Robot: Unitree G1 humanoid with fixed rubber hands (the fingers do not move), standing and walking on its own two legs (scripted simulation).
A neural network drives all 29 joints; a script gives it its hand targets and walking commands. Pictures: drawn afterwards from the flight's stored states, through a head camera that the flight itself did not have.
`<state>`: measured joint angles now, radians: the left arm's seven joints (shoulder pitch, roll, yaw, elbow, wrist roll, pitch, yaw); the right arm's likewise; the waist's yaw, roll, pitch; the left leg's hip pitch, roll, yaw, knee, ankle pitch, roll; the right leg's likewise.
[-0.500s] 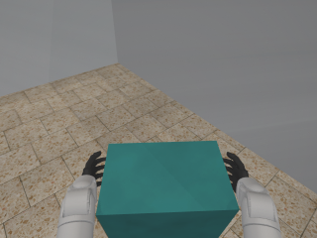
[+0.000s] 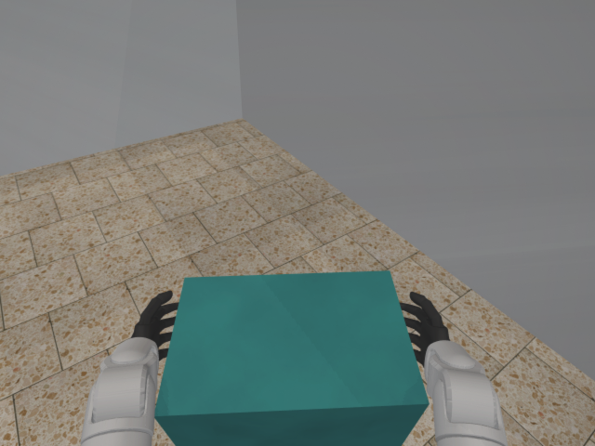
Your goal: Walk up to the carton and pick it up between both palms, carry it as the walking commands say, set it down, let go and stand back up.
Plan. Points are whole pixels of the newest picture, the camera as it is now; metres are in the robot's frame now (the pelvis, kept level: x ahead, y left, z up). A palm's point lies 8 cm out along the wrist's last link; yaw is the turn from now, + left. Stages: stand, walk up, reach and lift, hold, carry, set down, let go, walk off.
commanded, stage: hold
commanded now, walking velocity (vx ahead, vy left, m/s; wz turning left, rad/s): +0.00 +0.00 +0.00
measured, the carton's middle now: (291, 377) +0.26 +0.02 -0.04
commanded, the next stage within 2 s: carry in 1.10 s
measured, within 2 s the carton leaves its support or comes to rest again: neither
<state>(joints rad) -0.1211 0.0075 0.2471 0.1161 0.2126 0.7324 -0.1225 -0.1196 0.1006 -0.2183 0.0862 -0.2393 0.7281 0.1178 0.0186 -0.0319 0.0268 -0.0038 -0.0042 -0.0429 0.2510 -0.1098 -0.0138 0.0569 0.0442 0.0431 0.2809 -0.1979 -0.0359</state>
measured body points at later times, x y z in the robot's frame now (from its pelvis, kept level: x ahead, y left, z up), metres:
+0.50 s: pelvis -0.01 +0.03 +0.00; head -0.04 +0.04 +0.45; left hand +0.28 +0.22 +0.03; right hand +0.27 -0.16 +0.04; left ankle +0.03 +0.13 -0.75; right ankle -0.02 -0.09 -0.75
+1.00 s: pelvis -0.02 +0.03 +0.00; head -0.05 +0.03 +0.45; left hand +0.27 +0.22 +0.03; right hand +0.26 -0.17 +0.04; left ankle +0.03 +0.13 -0.75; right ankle -0.02 -0.09 -0.75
